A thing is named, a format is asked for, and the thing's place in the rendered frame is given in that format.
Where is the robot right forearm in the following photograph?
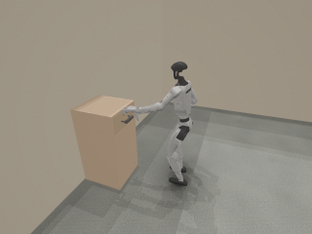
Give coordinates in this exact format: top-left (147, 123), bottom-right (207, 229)
top-left (188, 103), bottom-right (196, 116)

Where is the right robot foot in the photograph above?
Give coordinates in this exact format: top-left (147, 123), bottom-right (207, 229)
top-left (170, 166), bottom-right (187, 173)

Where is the robot right upper arm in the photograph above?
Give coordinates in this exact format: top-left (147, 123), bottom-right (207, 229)
top-left (186, 80), bottom-right (198, 104)

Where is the left robot thigh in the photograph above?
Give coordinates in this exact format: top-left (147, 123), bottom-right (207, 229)
top-left (167, 127), bottom-right (187, 160)

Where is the drawer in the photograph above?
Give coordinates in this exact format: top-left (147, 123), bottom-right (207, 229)
top-left (113, 103), bottom-right (135, 136)

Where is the handle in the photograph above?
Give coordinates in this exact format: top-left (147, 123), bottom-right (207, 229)
top-left (121, 115), bottom-right (134, 124)

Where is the left robot hand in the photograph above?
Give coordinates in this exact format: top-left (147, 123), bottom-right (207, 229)
top-left (122, 105), bottom-right (139, 120)

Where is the robot left forearm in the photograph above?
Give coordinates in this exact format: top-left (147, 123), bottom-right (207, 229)
top-left (135, 102), bottom-right (161, 114)

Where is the cabinet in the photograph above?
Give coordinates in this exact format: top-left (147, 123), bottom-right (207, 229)
top-left (70, 95), bottom-right (138, 190)

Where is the robot left upper arm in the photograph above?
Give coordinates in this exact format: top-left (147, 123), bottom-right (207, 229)
top-left (158, 87), bottom-right (182, 111)

